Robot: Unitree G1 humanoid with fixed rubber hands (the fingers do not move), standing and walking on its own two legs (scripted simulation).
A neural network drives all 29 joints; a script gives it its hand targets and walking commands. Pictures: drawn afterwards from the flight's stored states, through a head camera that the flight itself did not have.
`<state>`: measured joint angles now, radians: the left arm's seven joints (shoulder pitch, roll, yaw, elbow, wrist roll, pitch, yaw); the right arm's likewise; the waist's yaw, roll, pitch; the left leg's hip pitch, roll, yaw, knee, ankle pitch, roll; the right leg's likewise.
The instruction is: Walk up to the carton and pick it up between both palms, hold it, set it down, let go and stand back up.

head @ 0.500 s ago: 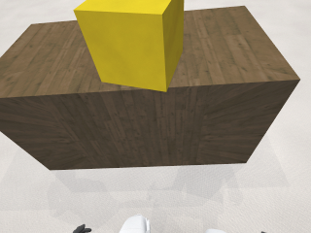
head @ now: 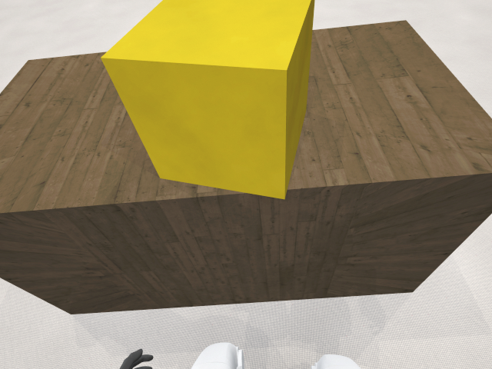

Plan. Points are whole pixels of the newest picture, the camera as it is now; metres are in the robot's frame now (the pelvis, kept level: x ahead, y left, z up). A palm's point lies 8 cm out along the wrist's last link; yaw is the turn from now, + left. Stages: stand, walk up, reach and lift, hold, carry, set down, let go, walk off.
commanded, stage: walk up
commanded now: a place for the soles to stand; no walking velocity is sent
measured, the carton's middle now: (230, 91) +0.60 +0.04 +0.12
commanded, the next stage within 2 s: none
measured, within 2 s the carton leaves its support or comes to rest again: neither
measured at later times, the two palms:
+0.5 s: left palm (99, 337) +0.20 +0.31 -0.11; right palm (380, 324) +0.20 -0.19 -0.10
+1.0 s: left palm (102, 313) +0.23 +0.30 -0.08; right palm (386, 316) +0.20 -0.20 -0.08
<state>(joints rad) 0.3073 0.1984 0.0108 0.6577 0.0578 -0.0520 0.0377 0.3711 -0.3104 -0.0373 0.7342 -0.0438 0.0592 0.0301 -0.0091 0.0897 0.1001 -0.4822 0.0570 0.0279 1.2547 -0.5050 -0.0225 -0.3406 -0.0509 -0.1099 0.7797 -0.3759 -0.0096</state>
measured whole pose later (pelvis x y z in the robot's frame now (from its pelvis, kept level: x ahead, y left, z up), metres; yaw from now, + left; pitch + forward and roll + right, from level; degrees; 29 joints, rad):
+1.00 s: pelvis +0.12 +0.06 +0.03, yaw -3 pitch -2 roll +0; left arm 0.23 0.25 -0.01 0.76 -0.01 0.02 -0.03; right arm 0.27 -0.27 0.01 0.70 0.00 0.01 0.01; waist -0.01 0.01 0.05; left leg -0.27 0.09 0.13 0.56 -0.25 -0.02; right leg -0.22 -0.01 -0.03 0.57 -0.32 0.00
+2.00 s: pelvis +0.17 +0.06 +0.01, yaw -4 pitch -2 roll +0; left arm 0.28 0.24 0.02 0.72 0.00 0.01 -0.01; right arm 0.31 -0.25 -0.02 0.68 -0.02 0.01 0.01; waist -0.01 0.00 0.06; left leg -0.24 0.09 0.13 0.71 -0.42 -0.03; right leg -0.19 -0.01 0.00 0.69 -0.47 0.00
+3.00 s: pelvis +0.13 +0.05 +0.01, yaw -2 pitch -1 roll +0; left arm 0.18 0.27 0.00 0.69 -0.01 0.28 0.01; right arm 0.15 -0.18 -0.11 0.86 -0.09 -0.07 0.03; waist 0.00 -0.03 0.08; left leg -0.37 0.03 0.00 0.71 -0.33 -0.02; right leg -0.34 -0.02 -0.07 0.71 -0.35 -0.01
